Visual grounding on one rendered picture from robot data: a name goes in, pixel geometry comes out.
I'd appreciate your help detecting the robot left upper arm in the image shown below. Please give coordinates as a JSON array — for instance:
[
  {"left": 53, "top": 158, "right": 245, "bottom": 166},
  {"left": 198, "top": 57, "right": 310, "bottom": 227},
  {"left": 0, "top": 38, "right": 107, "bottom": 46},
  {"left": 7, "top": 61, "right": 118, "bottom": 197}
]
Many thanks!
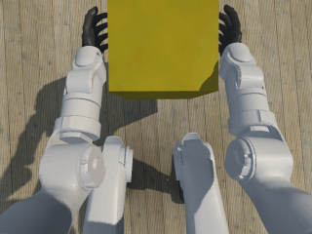
[{"left": 0, "top": 142, "right": 106, "bottom": 234}]

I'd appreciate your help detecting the right robot forearm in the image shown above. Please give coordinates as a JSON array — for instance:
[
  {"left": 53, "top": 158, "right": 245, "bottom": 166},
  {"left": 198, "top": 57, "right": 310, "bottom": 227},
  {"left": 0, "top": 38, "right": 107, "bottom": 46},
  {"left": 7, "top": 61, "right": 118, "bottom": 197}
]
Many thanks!
[{"left": 218, "top": 42, "right": 293, "bottom": 169}]

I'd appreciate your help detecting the right robot foot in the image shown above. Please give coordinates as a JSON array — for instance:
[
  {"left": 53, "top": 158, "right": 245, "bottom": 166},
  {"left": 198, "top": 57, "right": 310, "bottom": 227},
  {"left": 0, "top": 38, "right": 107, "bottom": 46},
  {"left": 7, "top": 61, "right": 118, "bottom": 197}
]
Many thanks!
[{"left": 177, "top": 180, "right": 184, "bottom": 203}]

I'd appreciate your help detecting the robot left thigh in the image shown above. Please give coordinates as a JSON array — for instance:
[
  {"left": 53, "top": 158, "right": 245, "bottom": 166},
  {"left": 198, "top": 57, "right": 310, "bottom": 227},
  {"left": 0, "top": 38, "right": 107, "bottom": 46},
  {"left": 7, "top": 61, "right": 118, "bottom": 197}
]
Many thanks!
[{"left": 82, "top": 142, "right": 134, "bottom": 234}]

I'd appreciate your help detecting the carton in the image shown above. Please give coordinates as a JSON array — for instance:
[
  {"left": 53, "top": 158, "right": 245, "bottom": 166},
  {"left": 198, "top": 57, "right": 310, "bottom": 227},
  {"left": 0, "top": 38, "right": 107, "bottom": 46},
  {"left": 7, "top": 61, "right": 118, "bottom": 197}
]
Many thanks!
[{"left": 107, "top": 0, "right": 219, "bottom": 99}]

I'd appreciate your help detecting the robot left hand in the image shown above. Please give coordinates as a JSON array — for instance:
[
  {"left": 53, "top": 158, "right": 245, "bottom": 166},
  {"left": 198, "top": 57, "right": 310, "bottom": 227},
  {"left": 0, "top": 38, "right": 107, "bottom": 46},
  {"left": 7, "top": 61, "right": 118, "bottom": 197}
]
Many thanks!
[{"left": 81, "top": 6, "right": 108, "bottom": 53}]

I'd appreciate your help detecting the robot right hand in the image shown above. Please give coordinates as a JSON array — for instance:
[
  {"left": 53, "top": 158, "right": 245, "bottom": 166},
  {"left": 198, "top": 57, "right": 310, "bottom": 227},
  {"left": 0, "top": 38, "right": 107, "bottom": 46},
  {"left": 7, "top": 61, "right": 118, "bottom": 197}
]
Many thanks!
[{"left": 218, "top": 4, "right": 243, "bottom": 56}]

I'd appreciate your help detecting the robot right upper arm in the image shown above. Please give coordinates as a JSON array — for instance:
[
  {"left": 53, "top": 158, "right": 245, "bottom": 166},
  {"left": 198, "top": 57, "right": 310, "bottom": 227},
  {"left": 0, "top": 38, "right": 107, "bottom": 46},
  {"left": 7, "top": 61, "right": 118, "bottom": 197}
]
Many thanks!
[{"left": 224, "top": 136, "right": 312, "bottom": 234}]

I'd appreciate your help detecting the left robot forearm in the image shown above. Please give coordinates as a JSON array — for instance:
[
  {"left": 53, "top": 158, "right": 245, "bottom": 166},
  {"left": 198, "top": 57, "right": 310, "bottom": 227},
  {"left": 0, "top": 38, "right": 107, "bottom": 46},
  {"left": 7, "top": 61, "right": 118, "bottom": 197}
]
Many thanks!
[{"left": 38, "top": 46, "right": 108, "bottom": 180}]

